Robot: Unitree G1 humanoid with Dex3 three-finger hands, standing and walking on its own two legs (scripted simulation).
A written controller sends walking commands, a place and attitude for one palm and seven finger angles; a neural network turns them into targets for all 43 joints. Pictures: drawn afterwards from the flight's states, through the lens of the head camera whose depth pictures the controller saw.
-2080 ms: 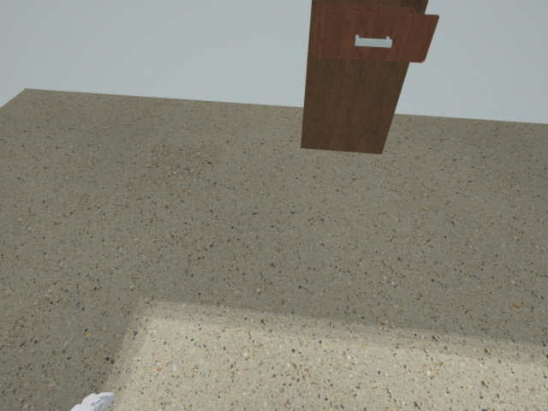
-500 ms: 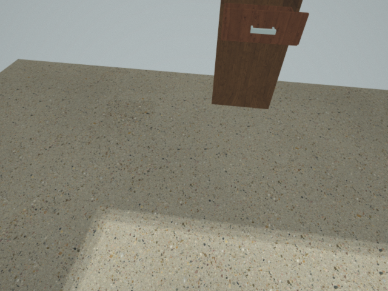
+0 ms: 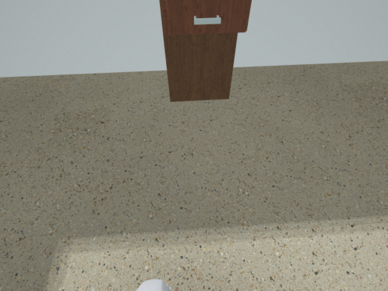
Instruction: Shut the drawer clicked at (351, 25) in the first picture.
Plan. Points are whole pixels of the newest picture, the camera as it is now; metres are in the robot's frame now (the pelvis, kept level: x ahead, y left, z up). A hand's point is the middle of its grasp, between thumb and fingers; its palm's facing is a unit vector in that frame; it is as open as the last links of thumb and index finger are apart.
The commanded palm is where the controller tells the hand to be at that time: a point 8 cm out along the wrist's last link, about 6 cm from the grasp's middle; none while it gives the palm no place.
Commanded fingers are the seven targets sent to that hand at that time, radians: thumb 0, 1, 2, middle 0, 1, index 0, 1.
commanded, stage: walk to a spot facing it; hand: left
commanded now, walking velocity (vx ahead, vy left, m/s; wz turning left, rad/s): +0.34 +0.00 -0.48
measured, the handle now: (206, 19) +1.29 +0.07 +0.00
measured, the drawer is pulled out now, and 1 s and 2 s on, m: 0.29 0.29 0.29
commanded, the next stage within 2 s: turn to face it in 1.66 s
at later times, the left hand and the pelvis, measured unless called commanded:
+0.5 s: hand (111, 226) +0.30 +0.27 -0.18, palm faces -0.18 -0.96 -0.19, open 7.4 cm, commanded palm none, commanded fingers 0.00 0.90 0.90 -0.20 -0.30 -0.20 -0.30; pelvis +0.22 +0.08 +0.00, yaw -15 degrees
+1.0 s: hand (197, 146) +0.61 +0.05 -0.18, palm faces -0.50 -0.86 -0.14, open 7.4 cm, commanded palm none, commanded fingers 0.00 0.90 0.90 -0.20 -0.30 -0.20 -0.30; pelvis +0.42 -0.03 -0.02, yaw -28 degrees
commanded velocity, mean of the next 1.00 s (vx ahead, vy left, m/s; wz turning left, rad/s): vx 0.35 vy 0.00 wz -0.40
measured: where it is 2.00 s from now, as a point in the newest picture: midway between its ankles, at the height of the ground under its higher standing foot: (242, 197)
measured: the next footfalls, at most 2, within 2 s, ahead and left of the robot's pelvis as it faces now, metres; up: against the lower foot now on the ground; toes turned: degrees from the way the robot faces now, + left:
left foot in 0.32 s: +0.30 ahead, +0.15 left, +0.00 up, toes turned -3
right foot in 0.92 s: +0.47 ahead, -0.14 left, +0.00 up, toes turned -35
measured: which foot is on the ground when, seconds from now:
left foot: up 0.00-0.30, down 0.32-0.94, up 0.96-1.00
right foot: down 0.00-0.32, up 0.34-0.90, down 0.92-1.00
